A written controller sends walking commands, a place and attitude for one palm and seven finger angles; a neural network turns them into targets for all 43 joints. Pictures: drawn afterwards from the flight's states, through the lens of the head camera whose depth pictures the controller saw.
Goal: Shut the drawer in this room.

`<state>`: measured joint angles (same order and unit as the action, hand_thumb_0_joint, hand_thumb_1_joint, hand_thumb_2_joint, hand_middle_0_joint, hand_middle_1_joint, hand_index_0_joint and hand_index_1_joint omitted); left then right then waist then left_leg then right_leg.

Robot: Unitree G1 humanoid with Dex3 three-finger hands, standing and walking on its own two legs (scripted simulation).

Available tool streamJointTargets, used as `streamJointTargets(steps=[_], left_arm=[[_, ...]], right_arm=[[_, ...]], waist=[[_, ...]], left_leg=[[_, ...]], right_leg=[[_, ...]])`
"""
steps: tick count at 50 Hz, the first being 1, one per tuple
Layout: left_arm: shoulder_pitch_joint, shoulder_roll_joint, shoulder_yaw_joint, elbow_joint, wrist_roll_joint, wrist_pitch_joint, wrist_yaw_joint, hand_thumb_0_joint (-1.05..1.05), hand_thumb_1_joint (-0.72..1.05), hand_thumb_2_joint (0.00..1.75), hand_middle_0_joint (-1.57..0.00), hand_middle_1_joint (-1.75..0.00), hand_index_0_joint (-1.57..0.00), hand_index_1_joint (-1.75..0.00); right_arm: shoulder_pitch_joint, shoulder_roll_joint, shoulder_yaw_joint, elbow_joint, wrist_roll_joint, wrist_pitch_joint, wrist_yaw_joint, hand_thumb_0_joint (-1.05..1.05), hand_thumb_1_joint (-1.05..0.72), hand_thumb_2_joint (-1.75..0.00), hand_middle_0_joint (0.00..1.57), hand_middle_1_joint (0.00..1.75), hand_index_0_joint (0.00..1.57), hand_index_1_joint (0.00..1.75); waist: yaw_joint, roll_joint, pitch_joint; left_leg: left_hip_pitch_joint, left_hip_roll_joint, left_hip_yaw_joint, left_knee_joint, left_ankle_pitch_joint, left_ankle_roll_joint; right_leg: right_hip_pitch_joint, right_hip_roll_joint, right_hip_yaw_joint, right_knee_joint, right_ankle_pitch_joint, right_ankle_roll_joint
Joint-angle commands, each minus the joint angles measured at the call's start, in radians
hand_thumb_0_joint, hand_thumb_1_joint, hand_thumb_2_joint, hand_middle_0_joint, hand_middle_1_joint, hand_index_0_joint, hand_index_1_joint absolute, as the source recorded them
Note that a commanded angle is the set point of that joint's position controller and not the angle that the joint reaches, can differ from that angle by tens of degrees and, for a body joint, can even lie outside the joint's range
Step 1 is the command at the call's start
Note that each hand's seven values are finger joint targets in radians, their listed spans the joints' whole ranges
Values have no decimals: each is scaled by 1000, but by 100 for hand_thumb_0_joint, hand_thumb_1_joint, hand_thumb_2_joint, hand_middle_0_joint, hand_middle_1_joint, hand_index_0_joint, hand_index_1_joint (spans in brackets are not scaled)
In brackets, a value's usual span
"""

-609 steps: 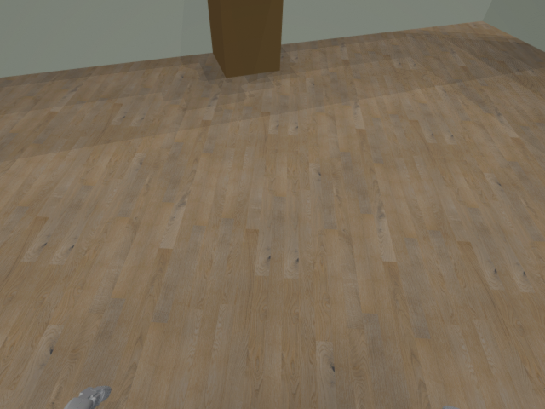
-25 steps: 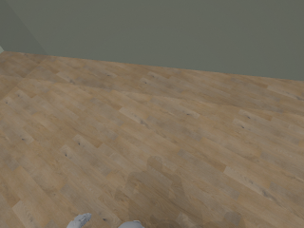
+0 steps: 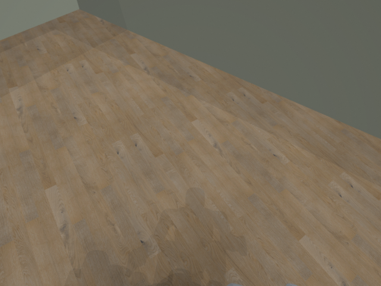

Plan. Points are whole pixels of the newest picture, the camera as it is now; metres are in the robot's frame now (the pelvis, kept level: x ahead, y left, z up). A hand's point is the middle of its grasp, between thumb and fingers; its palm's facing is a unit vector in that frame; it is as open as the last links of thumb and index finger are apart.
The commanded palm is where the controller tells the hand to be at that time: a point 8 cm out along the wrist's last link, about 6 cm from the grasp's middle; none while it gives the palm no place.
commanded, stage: turn or walk to find it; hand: left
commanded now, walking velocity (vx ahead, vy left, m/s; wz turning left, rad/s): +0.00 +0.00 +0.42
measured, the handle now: out of the picture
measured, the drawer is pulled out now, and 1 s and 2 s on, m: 0.19 0.19 0.19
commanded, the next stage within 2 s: none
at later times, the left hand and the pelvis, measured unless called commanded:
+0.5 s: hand out of the picture +0.04 +0.17 -0.14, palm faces +0.20 -0.94 -0.27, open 7.4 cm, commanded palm none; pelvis -0.02 -0.04 +0.01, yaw +13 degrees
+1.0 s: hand out of the picture -0.13 +0.21 -0.17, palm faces +0.46 -0.86 -0.23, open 7.4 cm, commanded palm none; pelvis -0.07 +0.00 +0.01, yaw +25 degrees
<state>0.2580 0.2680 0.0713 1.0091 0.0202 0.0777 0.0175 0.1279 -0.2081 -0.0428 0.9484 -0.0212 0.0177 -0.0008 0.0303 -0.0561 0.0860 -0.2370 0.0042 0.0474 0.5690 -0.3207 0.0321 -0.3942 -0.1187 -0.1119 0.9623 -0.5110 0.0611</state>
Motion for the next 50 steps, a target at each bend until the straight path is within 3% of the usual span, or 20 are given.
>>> streamJointTargets(steps=[1,4,11,14,17,18,19,20,22,25,29,36,39,40,41,42,43,46,48,50], left_arm=[[-56,56,7,-96,-4,-43,-8,0,90,90,-20,-30,-20,-30],[-58,52,2,-99,-5,-46,-6,0,90,90,-20,-30,-20,-30],[-133,39,-4,-144,-9,-46,1,0,90,90,-20,-30,-20,-30],[-99,29,-4,-145,-15,-53,3,0,90,90,-20,-30,-20,-30],[-9,44,3,-126,-14,-69,6,0,90,90,-20,-30,-20,-30],[21,87,10,-120,-7,-79,11,0,90,90,-20,-30,-20,-30],[37,173,28,-120,8,-88,19,0,90,90,-20,-30,-20,-30],[37,198,26,-135,3,-85,18,0,90,90,-20,-30,-20,-30],[-87,130,26,-163,-3,-82,25,0,90,90,-20,-30,-20,-30],[-130,75,5,-175,-4,-89,15,0,90,90,-20,-30,-20,-30],[-66,82,8,-152,1,-92,20,0,90,90,-20,-30,-20,-30],[25,140,30,-99,14,-84,15,0,90,90,-20,-30,-20,-30],[-2,152,33,-91,7,-76,13,0,90,90,-20,-30,-20,-30],[-19,141,31,-95,-2,-69,11,0,90,90,-20,-30,-20,-30],[-12,95,23,-110,-10,-61,9,0,90,90,-20,-30,-20,-30],[-35,24,3,-148,-12,-52,5,0,90,90,-20,-30,-20,-30],[-80,43,-1,-156,-6,-40,10,0,90,90,-20,-30,-20,-30],[-105,56,13,-121,-1,-33,-3,0,90,90,-20,-30,-20,-30],[-57,46,9,-99,0,-41,-9,0,90,90,-20,-30,-20,-30],[-60,44,7,-98,-3,-43,-8,0,90,90,-20,-30,-20,-30]], right_arm=[[41,-192,-39,-44,0,-9,-23,0,-90,-90,20,30,20,30],[73,-198,-44,-40,3,-14,-22,0,-90,-90,20,30,20,30],[98,-196,-55,-44,-5,-3,-16,0,-90,-90,20,30,20,30],[70,-201,-59,-56,-8,2,-14,0,-90,-90,20,30,20,30],[49,-184,-62,-65,1,5,-10,0,-90,-90,20,30,20,30],[61,-148,-59,-68,9,3,-5,0,-90,-90,20,30,20,30],[78,-78,-46,-85,14,1,0,0,-90,-90,20,30,20,30],[49,-112,-57,-99,7,11,-3,0,-90,-90,20,30,20,30],[80,-127,-68,-57,-2,38,3,0,-90,-90,20,30,20,30],[130,-107,-64,-15,-4,44,17,0,-90,-90,20,30,20,30],[112,-99,-57,-15,-2,45,18,0,-90,-90,20,30,20,30],[17,-69,-30,-42,12,22,12,0,-90,-90,20,30,20,30],[87,-79,-28,-24,13,10,7,0,-90,-90,20,30,20,30],[131,-97,-32,-12,11,3,9,0,-90,-90,20,30,20,30],[169,-163,-46,-8,7,-8,9,0,-90,-90,20,30,20,30],[197,-259,-68,-12,1,-9,1,0,-90,-90,20,30,20,30],[210,-278,-70,-3,0,2,-3,0,-90,-90,20,30,20,30],[71,-200,-47,-33,-4,-1,-20,0,-90,-90,20,30,20,30],[45,-185,-40,-43,-2,-10,-21,0,-90,-90,20,30,20,30],[70,-187,-42,-41,1,-13,-21,0,-90,-90,20,30,20,30]], waist=[[-38,220,-74],[-47,172,-120],[-68,198,-99],[-48,218,-114],[-1,177,-154],[9,76,-170],[16,-195,-181],[29,-216,-151],[-24,-139,-72],[-56,-89,-37],[-32,-110,-51],[27,-153,-96],[-16,-136,-134],[-48,-67,-147],[-67,131,-173],[-85,404,-133],[-102,313,-128],[-59,271,-46],[-35,207,-74],[-43,174,-101]], left_leg=[[114,250,-239,-229,568,119],[185,232,-239,-213,631,123],[127,236,-341,-211,550,149],[59,213,-374,-186,537,138],[-45,148,-356,-109,415,80],[-153,89,-308,-34,251,28],[-329,-52,-148,174,-80,-44],[-326,-65,-126,379,-283,-57],[-312,-19,-165,593,-178,-58],[-309,4,-113,667,-46,-80],[-305,26,-83,588,-41,-103],[-190,30,7,207,-169,-97],[-40,14,42,-5,-19,-83],[73,24,30,-135,125,-73],[196,144,-139,-226,253,-34],[227,368,-421,-266,558,70],[140,418,-396,-262,531,144],[29,290,-312,-286,302,122],[87,244,-256,-263,401,113],[121,234,-248,-250,460,117]], right_leg=[[-140,3,77,148,83,12],[-145,18,81,112,105,26],[-68,44,89,-78,55,23],[48,74,74,-234,80,10],[253,77,58,-511,297,1],[382,-7,131,-608,352,-16],[484,-254,379,-654,434,-106],[344,-375,445,-674,523,-206],[191,-293,331,-718,322,-210],[173,-184,159,-687,354,-156],[237,-198,113,-678,403,-169],[343,-249,76,-566,690,-209],[293,-235,25,-478,674,-159],[216,-209,-19,-404,585,-110],[71,-126,-61,-234,369,-53],[-160,-4,-63,-46,-105,15],[-120,-7,29,61,-134,-1],[-146,-12,85,150,39,-3],[-150,4,80,150,103,8],[-138,14,81,125,113,16]])
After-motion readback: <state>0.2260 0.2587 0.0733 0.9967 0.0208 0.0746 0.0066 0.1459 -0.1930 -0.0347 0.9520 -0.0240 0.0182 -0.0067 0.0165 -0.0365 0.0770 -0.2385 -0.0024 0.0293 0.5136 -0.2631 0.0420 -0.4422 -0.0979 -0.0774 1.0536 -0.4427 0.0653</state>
